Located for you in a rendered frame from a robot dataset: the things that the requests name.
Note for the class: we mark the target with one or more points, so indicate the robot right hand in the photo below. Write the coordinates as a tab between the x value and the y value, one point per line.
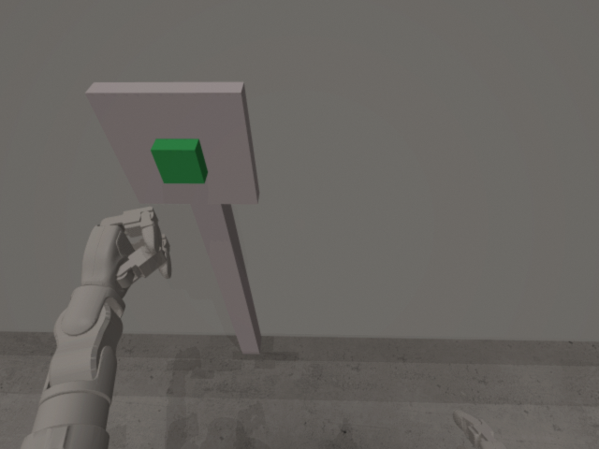
480	434

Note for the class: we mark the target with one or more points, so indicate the left robot forearm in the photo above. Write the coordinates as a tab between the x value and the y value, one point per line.
74	406

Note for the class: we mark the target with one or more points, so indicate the robot left hand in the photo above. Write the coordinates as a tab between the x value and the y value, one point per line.
110	259

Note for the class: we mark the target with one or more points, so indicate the panel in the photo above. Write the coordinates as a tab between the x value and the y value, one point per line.
134	114

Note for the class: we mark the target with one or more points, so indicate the button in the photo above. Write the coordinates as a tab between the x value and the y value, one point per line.
180	160

